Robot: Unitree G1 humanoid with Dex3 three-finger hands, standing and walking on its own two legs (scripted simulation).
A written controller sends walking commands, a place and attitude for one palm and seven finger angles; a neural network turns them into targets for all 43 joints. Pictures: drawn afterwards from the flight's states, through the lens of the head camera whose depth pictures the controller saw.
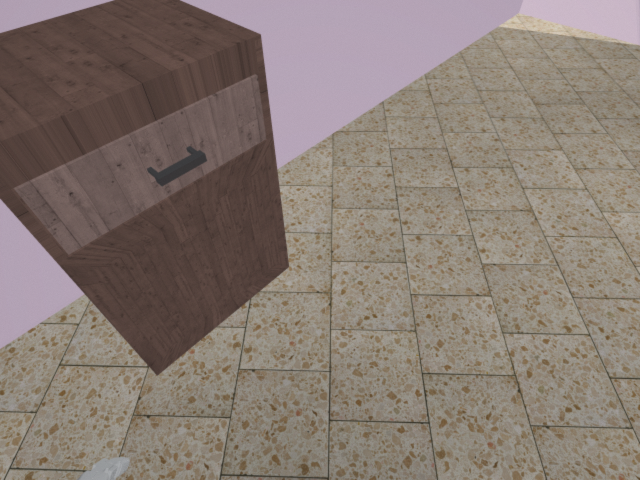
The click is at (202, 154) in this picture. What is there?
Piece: drawer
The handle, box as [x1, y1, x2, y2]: [147, 146, 206, 185]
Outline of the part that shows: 205,155 200,150 196,151 189,146 186,148 187,151 191,154 189,156 159,172 157,172 151,167 147,168 147,170 159,184 163,185 205,161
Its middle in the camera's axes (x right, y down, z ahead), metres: -0.32 -0.16 +0.84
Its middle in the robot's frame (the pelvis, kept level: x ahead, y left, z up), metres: +0.73 +0.35 -0.06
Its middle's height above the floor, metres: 0.71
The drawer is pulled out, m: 0.00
